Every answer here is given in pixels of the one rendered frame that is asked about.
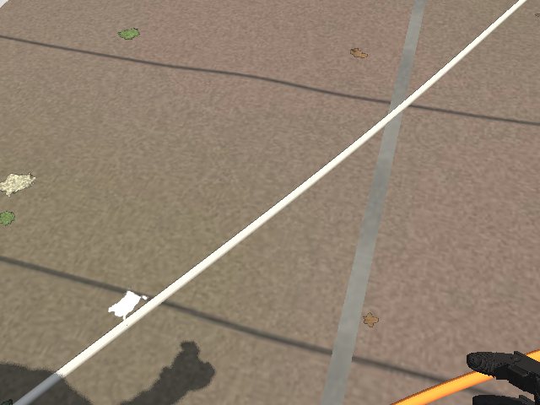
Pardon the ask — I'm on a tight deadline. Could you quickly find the right robot hand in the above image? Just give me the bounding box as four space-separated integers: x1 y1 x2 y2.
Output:
467 351 540 405

